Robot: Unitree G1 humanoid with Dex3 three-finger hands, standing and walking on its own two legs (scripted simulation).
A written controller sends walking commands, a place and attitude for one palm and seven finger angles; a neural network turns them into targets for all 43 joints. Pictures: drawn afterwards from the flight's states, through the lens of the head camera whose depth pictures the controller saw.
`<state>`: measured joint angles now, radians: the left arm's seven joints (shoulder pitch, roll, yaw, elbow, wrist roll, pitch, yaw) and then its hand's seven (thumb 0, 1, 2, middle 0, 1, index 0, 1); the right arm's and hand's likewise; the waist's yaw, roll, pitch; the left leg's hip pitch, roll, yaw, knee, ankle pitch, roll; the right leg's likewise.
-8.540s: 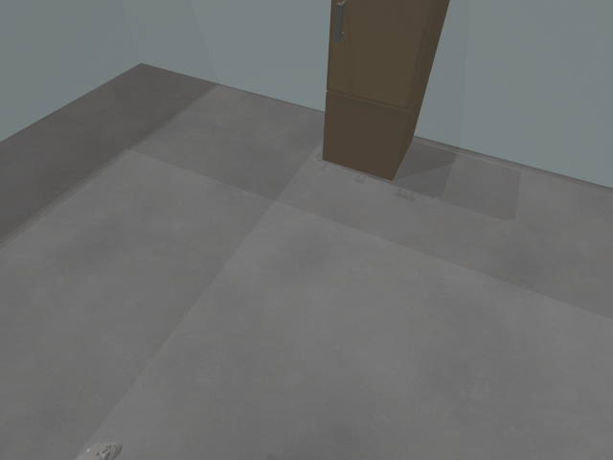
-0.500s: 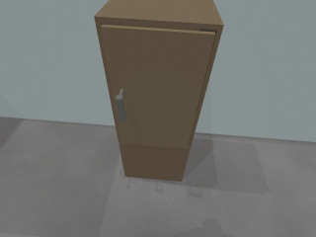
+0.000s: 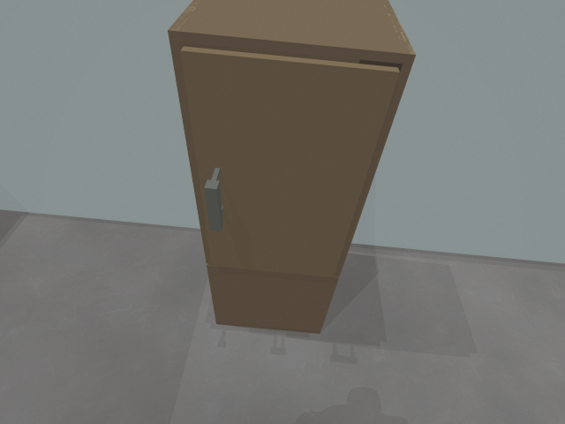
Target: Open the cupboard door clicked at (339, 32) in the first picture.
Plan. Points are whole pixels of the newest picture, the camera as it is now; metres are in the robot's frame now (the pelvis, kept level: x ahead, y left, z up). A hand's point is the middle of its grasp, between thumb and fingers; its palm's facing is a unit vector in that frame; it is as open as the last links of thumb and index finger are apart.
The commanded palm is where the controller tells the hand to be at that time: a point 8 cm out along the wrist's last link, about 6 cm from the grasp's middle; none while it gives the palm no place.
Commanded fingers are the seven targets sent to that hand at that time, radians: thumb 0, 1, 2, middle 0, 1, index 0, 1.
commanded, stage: come to a stop and stand still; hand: left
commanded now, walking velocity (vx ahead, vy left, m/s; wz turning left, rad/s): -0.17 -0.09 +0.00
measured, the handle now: (216, 199) +0.55 +0.18 -0.05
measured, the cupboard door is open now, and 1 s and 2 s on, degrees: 0 0 0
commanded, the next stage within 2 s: look again from close up in 1.18 s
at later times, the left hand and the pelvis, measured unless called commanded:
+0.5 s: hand out of the picture +0.02 +0.16 -0.17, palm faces +0.01 -0.97 -0.26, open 7.4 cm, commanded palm none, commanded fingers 0.00 0.90 0.90 -0.20 -0.30 -0.20 -0.30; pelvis -0.01 -0.03 +0.00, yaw +0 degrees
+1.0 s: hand out of the picture +0.02 +0.11 -0.17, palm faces +0.01 -0.98 -0.20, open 7.4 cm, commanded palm none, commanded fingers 0.00 0.90 0.90 -0.20 -0.30 -0.20 -0.30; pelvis +0.01 -0.07 +0.00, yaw +0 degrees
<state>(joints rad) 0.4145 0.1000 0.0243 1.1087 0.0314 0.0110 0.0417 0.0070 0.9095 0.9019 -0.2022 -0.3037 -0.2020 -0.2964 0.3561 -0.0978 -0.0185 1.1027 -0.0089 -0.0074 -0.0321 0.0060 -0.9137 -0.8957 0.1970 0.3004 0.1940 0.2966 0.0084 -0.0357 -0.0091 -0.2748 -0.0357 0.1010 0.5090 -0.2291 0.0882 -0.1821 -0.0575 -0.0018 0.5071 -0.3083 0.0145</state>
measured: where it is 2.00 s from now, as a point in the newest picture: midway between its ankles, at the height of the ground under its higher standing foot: outside the picture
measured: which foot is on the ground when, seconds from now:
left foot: down 0.00-1.00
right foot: down 0.00-1.00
